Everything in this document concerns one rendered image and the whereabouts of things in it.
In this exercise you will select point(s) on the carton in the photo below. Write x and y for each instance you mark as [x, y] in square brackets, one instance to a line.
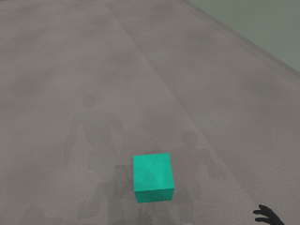
[153, 178]

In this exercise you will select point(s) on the right robot hand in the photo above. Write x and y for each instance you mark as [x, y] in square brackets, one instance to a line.
[271, 218]

